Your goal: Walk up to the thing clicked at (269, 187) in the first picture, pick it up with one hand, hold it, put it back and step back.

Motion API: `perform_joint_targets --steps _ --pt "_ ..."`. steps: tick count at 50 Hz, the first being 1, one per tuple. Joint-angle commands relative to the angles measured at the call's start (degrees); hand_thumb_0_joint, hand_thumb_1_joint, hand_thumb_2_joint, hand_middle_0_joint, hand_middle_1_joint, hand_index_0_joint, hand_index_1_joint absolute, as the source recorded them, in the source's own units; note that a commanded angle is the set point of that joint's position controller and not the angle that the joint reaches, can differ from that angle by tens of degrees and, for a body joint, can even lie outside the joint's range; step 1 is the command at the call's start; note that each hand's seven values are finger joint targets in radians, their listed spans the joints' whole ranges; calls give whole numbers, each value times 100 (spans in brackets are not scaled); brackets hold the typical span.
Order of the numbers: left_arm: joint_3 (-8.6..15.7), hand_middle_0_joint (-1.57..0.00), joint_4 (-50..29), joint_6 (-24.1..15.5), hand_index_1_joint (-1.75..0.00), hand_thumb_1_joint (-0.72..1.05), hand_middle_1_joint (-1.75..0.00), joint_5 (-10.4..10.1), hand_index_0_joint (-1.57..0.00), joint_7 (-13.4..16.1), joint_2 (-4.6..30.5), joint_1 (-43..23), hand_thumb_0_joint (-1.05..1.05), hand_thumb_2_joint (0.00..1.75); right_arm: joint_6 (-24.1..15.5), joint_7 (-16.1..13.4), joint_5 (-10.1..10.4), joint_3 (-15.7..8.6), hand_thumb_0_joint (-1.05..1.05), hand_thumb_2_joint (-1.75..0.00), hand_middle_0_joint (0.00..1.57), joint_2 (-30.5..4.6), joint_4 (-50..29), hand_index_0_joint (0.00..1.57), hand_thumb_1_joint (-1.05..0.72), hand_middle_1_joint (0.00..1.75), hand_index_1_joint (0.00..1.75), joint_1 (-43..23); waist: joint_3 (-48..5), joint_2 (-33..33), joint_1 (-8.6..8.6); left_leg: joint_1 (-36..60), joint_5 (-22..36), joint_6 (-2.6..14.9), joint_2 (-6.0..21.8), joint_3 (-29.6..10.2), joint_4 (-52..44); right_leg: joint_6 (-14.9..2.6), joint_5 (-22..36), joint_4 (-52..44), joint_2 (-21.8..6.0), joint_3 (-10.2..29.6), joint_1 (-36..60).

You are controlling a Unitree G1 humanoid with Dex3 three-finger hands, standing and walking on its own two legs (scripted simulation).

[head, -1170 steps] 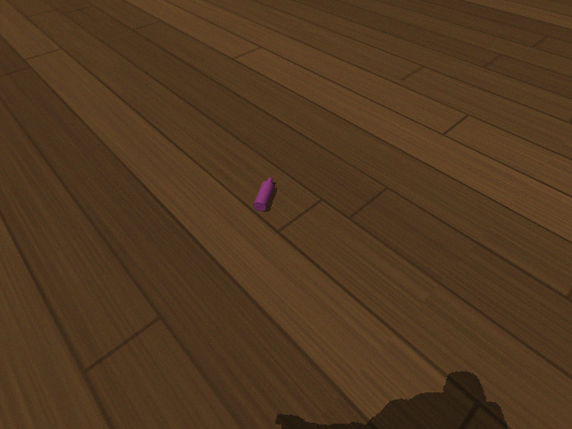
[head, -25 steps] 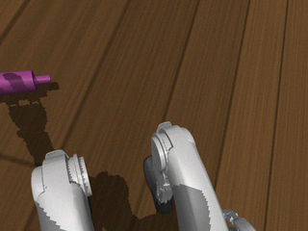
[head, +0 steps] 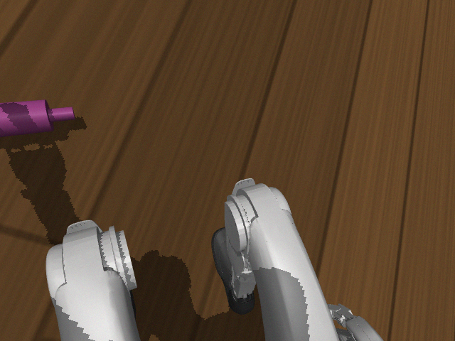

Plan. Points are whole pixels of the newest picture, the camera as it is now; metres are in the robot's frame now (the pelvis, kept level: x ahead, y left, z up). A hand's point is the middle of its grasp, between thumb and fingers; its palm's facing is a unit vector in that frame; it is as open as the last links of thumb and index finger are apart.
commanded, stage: rise first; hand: left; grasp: from above
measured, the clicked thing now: (18, 118) +0.53 +0.28 -0.29
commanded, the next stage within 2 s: approach in 0.34 s
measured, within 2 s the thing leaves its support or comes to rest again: neither
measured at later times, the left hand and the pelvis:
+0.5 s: hand out of the picture +0.49 +0.35 -0.17, palm faces -0.44 -0.05 -0.90, open 14.3 cm; pelvis +0.00 +0.00 +0.00, yaw +0 degrees
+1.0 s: hand out of the picture +0.52 +0.30 -0.17, palm faces -0.43 -0.03 -0.90, open 14.1 cm; pelvis +0.00 +0.00 +0.00, yaw +0 degrees
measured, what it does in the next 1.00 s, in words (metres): stands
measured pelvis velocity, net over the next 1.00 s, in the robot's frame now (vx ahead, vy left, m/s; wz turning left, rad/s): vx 0.00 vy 0.00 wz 0.00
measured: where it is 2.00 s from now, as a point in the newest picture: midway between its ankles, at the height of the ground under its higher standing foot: (183, 309)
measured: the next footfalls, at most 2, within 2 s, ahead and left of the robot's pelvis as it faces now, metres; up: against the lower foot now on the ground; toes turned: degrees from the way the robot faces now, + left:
none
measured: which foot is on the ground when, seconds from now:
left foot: down 0.00-1.00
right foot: down 0.00-1.00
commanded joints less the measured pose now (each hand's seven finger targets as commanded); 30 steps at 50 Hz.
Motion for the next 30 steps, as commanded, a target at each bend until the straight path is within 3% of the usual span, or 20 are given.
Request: perform_joint_targets --steps 1,5,9,12,14,15,19,21,23,25,27,30 --pt "139 -9 -913 -7 -97 -55 -96 -160 -7 237 1379 -1742 0 102 64 -94 -33 -547 0 -90 20 -1661 69 20 -90 30 30 1281 -3863 2615 -134 3447 1427 -29 85 530 -1545 -504 1200 -1041 105 -722 1627" --pt "186 -8 -1014 -24 -98 -57 -96 -151 -6 217 1494 -1735 0 103 74 -104 -7 -579 0 -90 20 -1704 -66 20 -90 30 30 1140 -3915 2697 -82 3520 1224 -48 103 442 -1651 -523 1027 -1017 103 -747 1438" --pt "69 -8 -858 -24 -97 -58 -94 -145 -5 167 1264 -1714 0 106 96 -102 -24 -588 0 -90 20 -1702 40 20 -90 30 30 1231 -3613 2651 -157 3502 1128 -67 96 402 -1680 -516 947 -1003 78 -760 1221" --pt "161 -8 -1124 -71 -97 -58 -95 -145 -5 200 1464 -1902 0 105 86 -112 -16 -580 0 -90 20 -1710 -16 20 -90 30 30 1168 -3773 2634 -99 3489 1100 -44 99 447 -1641 -512 951 -1035 96 -735 1361" --pt "245 -8 -1021 -104 -97 -57 -95 -120 -6 222 1556 -1895 0 104 85 -121 -47 -571 0 -90 20 -1760 -44 20 -90 30 30 1134 -3728 2538 -155 3431 1147 -41 99 442 -1546 -524 969 -1020 99 -730 1363" --pt "48 -7 -981 -112 -97 -59 -95 -147 -5 219 1292 -1916 0 106 76 -117 -45 -535 0 -90 20 -1652 5 20 -90 30 30 1167 -3762 2536 -189 3386 1140 -17 96 510 -1509 -506 1023 -1073 119 -711 1475" --pt "141 -7 -837 -77 -97 -58 -95 -105 -5 255 1528 -1919 0 105 21 -114 -53 -519 0 -89 20 -1673 32 20 -90 30 30 1244 -3678 2414 -214 3289 1107 13 98 545 -1488 -490 1010 -1122 123 -695 1546" --pt "79 -7 -678 -55 -97 -57 -95 -108 -5 245 1412 -1786 0 105 26 -124 -54 -539 0 -89 20 -1738 52 20 -89 30 30 1222 -3494 2384 -210 3292 1093 -19 92 460 -1512 -510 955 -1096 103 -742 1325" --pt "117 -8 -850 -51 -101 -59 -98 -71 -5 252 1536 -1936 0 105 29 -121 -50 -505 0 -90 20 -1712 -14 20 -90 30 30 1193 -3726 2577 -178 3453 1128 -25 115 447 -1570 -508 986 -1062 115 -750 1409" --pt "1 -8 -814 -10 -101 -58 -99 -89 -6 220 1286 -1980 0 105 17 -104 -41 -538 0 -90 20 -1695 21 20 -90 30 30 1258 -3645 2698 -215 3598 1150 -70 131 378 -1652 -518 973 -998 98 -767 1216" --pt "-131 -7 -1060 -15 -101 -59 -99 -123 -5 225 1095 -2325 0 105 22 -110 -59 -546 0 -90 20 -1723 29 20 -90 30 30 1274 -3811 2777 -370 3649 1142 -67 144 356 -1618 -509 1022 -1008 109 -802 1207" --pt "-220 -7 -1086 65 -101 -58 -100 -154 -6 273 1039 -2548 0 104 12 -123 -47 -551 0 -90 20 -1690 85 20 -90 30 30 1344 -3824 2768 -417 3545 1080 -52 139 428 -1583 -504 1074 -1057 106 -752 1294"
